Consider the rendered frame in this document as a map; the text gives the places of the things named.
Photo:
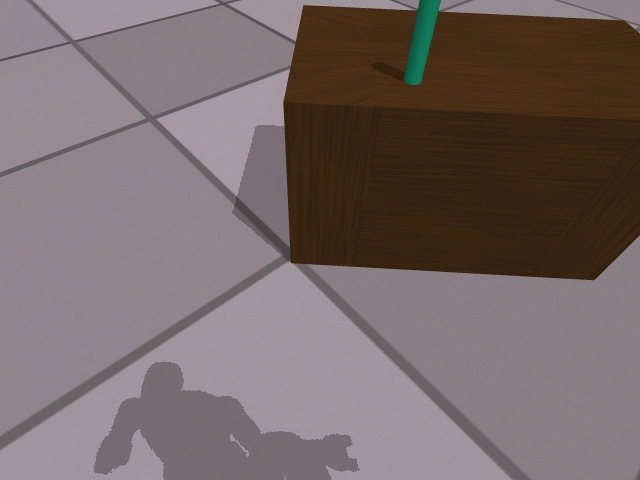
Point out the can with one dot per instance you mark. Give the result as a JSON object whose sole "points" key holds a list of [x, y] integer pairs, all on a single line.
{"points": [[421, 40]]}

